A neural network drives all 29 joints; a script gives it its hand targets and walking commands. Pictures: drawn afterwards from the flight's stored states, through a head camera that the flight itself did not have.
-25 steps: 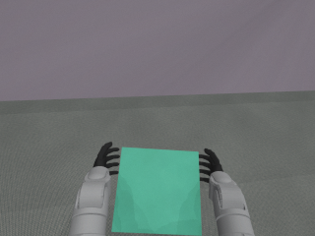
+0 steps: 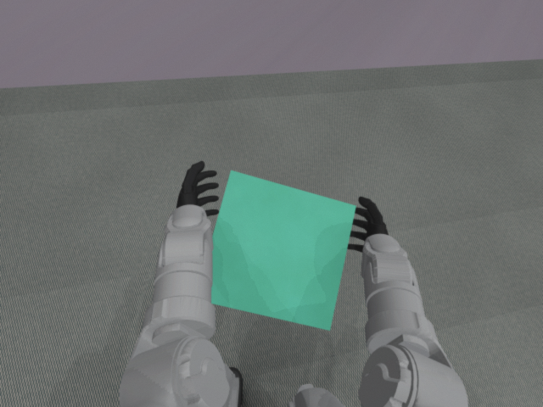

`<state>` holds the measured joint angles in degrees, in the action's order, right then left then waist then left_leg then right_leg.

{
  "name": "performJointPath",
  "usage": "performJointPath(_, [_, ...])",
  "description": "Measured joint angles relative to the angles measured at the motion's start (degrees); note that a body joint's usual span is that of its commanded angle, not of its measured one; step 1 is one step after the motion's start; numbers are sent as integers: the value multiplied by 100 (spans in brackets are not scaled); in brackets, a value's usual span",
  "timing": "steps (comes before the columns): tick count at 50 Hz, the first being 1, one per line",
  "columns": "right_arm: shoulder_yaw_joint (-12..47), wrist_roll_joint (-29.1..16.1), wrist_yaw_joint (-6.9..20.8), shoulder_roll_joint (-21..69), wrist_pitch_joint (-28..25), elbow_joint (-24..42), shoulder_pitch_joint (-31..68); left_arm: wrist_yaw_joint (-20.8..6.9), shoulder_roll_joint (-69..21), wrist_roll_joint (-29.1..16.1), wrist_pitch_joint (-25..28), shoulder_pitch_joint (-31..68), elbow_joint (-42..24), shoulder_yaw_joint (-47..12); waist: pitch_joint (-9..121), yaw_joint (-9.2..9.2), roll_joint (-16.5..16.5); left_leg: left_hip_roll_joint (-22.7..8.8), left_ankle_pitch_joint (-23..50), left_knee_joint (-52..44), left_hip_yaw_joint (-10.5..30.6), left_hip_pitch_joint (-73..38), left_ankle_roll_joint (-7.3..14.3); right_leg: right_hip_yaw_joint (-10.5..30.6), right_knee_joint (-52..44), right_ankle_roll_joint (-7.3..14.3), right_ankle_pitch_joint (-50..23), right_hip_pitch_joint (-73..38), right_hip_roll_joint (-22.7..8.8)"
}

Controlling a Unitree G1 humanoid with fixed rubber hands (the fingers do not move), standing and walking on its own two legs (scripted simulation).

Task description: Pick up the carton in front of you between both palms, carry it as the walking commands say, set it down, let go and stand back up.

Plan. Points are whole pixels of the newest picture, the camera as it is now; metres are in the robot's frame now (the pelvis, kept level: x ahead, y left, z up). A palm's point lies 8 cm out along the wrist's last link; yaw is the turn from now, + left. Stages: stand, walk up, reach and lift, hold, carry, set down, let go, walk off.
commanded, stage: set down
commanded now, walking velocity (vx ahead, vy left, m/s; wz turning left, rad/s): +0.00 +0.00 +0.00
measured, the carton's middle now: (267, 249) +0.40 -0.01 -0.12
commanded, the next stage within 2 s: none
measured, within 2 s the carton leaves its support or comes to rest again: neither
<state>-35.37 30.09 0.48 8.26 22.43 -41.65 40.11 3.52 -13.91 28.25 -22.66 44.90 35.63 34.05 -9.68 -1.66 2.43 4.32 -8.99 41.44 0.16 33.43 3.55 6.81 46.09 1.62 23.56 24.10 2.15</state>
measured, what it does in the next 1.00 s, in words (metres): lowers itself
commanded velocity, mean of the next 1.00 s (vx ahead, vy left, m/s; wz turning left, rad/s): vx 0.00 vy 0.00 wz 0.00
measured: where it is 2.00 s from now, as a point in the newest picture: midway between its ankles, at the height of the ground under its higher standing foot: outside the picture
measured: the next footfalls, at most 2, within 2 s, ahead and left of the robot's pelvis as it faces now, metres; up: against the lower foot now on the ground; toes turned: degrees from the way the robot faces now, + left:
none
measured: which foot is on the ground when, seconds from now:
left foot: down 0.00-1.00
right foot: down 0.00-1.00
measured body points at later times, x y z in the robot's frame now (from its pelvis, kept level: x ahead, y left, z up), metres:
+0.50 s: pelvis +0.00 -0.03 -0.12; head +0.21 +0.03 +0.27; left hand +0.46 +0.14 -0.18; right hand +0.48 -0.16 -0.16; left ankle +0.13 +0.06 -0.70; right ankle +0.02 -0.17 -0.70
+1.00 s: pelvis -0.01 -0.06 -0.23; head +0.33 -0.02 +0.06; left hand +0.53 +0.14 -0.36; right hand +0.50 -0.15 -0.37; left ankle +0.13 +0.06 -0.70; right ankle +0.02 -0.17 -0.70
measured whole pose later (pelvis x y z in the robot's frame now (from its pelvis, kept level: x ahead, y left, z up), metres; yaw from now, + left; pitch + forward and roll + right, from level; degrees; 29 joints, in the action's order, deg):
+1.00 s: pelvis -0.01 -0.06 -0.23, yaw -5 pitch +47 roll -5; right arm -21.3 4.8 -17.0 5.0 11.5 -31.5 61.2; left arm 1.7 7.2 10.0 -12.7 69.0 38.0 24.1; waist -2.1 3.8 3.6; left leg 2.1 -20.6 94.2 5.0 121.0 -1.0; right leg 1.3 101.1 -1.8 38.7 110.2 11.5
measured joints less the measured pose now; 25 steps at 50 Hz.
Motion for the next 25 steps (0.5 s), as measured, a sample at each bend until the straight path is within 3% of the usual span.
performJointPath(4, [48, -91, 83, -83, -273, 126, 187, 104, 155, -73, 421, 88, 200, -114, 27, 39, 28, -7, 5, 370, -15, 1034, 90, 27, 396, -221, 17, 1040, 46])
performJointPath(7, [212, -304, 109, -184, -679, 9, 343, 286, 314, -386, 748, -20, 84, -420, 136, -17, 22, -20, -49, 791, 41, 1981, 65, -54, 811, -137, 107, 1951, 106])
performJointPath(13, [567, -1323, -106, -487, -1238, 106, 509, 752, 565, -1234, 1078, 82, -287, -1326, 375, -22, -18, 47, -242, 1828, 184, 3831, 50, -144, 1890, -270, 405, 3720, 230])
performJointPath(17, [765, -1915, -224, -627, -1292, 302, 542, 965, 648, -1503, 1118, 173, -479, -1675, 672, -36, -110, 142, -345, 2336, 330, 4701, -7, -216, 2402, -396, 607, 4516, 291])
performJointPath(22, [887, -2056, -226, -601, -936, 436, 694, 754, 710, -1257, 970, 182, -380, -1345, 1360, 35, 22, 114, -646, 2949, 360, 5381, -94, -274, 3019, -500, 945, 5168, 374])
performJointPath(25, [450, -1657, -140, -447, -834, -4, 1094, 562, 859, -994, 749, 401, -1, -984, 1731, 64, 109, 70, -811, 3228, 394, 5691, -177, -322, 3317, -428, 1092, 5490, 448])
